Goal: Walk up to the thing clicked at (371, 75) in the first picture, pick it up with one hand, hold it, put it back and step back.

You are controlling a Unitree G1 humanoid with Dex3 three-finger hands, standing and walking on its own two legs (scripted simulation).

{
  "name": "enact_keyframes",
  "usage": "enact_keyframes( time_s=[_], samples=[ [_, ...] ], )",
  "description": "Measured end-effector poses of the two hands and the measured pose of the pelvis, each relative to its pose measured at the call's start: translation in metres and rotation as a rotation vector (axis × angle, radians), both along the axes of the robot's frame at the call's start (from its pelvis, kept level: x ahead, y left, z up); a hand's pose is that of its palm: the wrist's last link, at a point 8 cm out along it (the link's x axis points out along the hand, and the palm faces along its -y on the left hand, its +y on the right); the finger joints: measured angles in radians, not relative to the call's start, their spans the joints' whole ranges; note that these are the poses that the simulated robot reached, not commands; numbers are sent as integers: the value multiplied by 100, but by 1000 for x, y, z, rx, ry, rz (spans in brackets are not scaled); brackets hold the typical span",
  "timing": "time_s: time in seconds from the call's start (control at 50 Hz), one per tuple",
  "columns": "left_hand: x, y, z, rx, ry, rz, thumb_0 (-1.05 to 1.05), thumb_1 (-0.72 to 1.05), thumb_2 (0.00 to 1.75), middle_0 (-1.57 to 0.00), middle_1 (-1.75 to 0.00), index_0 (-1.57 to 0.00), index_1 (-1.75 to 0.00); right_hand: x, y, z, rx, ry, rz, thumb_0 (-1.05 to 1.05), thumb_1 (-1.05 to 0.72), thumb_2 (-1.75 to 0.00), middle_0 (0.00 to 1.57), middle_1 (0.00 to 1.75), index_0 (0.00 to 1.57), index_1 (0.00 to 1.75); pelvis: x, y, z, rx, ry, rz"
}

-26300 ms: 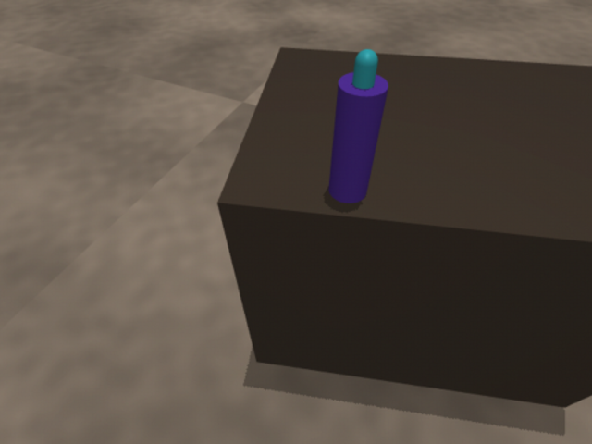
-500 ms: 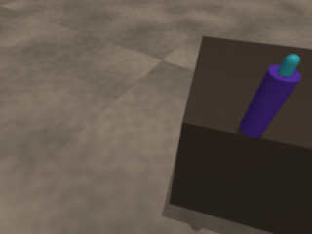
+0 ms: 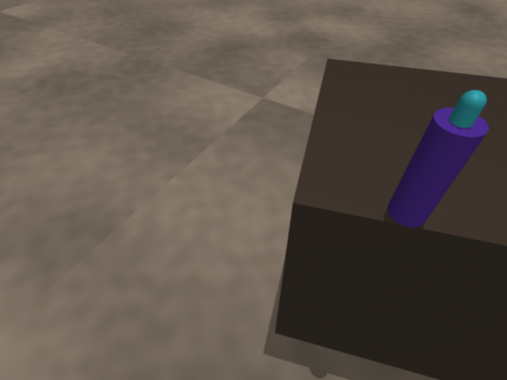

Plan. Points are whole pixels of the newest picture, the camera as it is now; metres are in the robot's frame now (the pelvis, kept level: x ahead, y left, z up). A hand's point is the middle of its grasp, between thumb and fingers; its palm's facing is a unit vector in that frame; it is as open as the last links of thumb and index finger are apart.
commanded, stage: home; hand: right
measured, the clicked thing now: (435, 163) +0.41 -0.26 +0.14
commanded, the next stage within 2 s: stand in 0.14 s
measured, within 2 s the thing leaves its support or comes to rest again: neither
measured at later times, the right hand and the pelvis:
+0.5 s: hand out of the picture +0.06 -0.26 -0.16, palm faces -0.03 +0.93 -0.35, open 14.5 cm; pelvis +0.00 +0.00 +0.00, yaw +0 degrees
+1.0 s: hand out of the picture +0.07 -0.25 -0.16, palm faces -0.04 +0.94 -0.34, open 7.5 cm; pelvis +0.00 +0.00 +0.00, yaw +0 degrees
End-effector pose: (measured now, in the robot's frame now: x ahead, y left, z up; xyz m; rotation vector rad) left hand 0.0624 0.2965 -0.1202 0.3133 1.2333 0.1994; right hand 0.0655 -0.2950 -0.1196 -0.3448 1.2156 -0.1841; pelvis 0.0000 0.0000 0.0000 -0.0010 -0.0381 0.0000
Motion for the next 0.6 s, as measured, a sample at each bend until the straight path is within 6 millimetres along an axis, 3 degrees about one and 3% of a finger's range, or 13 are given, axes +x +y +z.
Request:
enact_keyframes(
  time_s=[0.34,0.46,0.6],
  samples=[
    [-3,-1,1,9,1,2,1,90,90,-20,-30,-21,-30,-2,-3,-1,6,3,-6,0,54,-7,9,8,8,9,-2,-3,0,0,-1,0],
    [-6,-2,0,6,7,3,1,90,90,-20,-30,-21,-30,-6,-4,0,2,3,-12,0,29,-32,16,20,15,21,-3,-3,0,0,-6,-3],
    [-10,-2,0,3,18,5,1,90,90,-20,-30,-21,-30,-11,-4,-2,7,20,-14,0,-18,-69,19,27,19,28,-4,-3,0,1,0,-3]
  ],
)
